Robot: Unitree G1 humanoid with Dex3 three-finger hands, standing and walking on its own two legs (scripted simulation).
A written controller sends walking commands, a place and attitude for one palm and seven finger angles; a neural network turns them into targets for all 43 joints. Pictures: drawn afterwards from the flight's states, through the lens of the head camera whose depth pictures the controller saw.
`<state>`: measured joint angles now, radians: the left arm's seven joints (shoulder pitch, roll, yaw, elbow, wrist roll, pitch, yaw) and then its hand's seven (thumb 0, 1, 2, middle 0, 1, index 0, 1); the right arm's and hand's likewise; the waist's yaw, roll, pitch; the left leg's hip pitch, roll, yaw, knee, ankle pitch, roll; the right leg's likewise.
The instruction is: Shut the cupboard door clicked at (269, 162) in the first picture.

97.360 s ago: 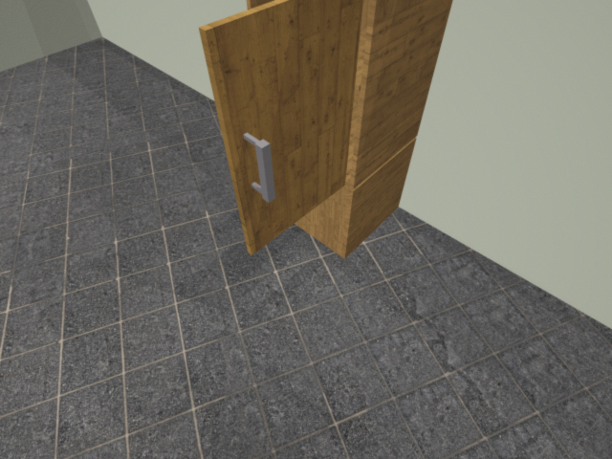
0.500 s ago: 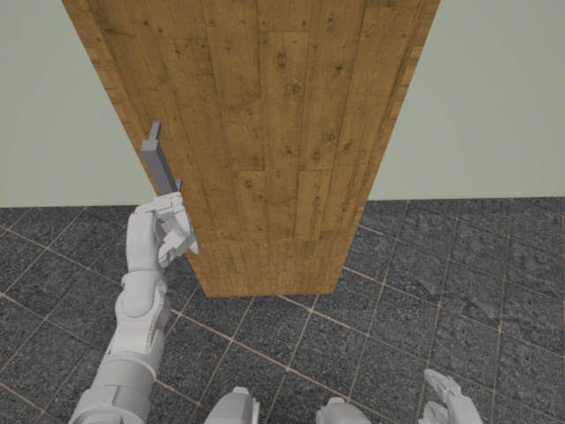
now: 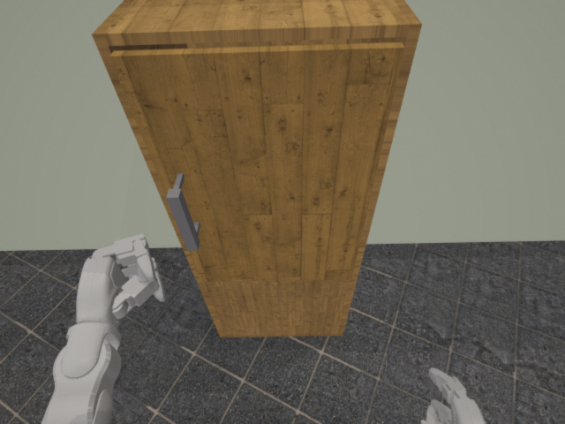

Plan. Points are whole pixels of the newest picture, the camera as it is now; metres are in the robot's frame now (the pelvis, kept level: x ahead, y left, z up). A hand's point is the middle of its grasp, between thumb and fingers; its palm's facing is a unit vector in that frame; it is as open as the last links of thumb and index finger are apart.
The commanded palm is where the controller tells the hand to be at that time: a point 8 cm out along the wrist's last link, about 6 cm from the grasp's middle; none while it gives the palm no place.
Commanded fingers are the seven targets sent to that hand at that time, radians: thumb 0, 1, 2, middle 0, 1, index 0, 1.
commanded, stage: draw the hand back to the body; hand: left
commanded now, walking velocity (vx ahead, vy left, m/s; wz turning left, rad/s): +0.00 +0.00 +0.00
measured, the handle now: (186, 213) +0.48 +0.22 -0.01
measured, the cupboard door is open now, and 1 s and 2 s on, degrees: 0 0 0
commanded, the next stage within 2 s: step back with the hand held close in 1.04 s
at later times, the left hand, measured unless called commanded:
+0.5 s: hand (44, 292) +0.22 +0.26 +0.17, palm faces +0.40 -0.84 -0.37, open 4.9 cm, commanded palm +0.17 +0.30 +0.19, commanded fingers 0.00 0.90 0.90 -0.39 -0.51 -0.39 -0.51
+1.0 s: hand (3, 295) +0.20 +0.28 +0.19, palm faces +0.46 -0.79 -0.40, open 7.4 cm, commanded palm +0.15 +0.31 +0.21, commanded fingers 0.00 0.90 0.90 -0.20 -0.30 -0.20 -0.30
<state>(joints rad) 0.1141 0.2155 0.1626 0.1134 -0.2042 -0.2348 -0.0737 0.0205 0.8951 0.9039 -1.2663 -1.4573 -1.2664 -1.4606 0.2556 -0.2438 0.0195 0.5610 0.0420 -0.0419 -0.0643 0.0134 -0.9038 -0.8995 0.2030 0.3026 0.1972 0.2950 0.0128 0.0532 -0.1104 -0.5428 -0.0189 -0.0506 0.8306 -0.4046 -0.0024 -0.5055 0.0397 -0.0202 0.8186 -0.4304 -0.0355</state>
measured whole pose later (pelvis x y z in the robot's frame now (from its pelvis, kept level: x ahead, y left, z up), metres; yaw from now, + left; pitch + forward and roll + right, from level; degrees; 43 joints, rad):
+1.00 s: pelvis +0.01 +0.01 +0.04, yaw +0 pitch -4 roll +0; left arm 0.45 0.34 0.34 -0.35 -0.07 -0.05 0.10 0.02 0.89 0.90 -0.22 -0.31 -0.22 -0.31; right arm 0.20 -0.23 0.03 0.64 0.02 -0.09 -0.08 0.02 -0.90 -0.90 0.20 0.30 0.20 0.30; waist 0.07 0.07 -0.02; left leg -0.14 -0.03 -0.04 0.46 -0.26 0.02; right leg -0.10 0.02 0.00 0.45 -0.28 -0.02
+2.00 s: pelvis -0.07 +0.03 +0.02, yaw +1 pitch +0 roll -2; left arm 0.52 0.40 0.44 -0.48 -0.02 -0.22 0.17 0.02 0.88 0.90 -0.21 -0.30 -0.21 -0.30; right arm 0.24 -0.22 0.00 0.60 0.01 -0.06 -0.09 0.01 -0.90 -0.90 0.21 0.30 0.20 0.30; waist 0.01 0.01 -0.01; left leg -0.43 -0.03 -0.04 0.62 -0.20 0.04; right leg -0.36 0.02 -0.01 0.56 -0.21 0.01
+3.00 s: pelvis -0.20 +0.04 +0.03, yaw +0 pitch +0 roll -2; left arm 0.50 0.39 0.44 -0.44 -0.05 -0.17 0.18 0.02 0.89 0.90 -0.21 -0.30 -0.21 -0.30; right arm 0.30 -0.19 0.02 0.68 0.00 -0.13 -0.09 0.02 -0.90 -0.90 0.20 0.30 0.20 0.29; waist -0.03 -0.05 -0.03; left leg -0.38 -0.02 -0.04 0.46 -0.11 0.02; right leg -0.19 0.04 0.03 0.53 -0.38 0.00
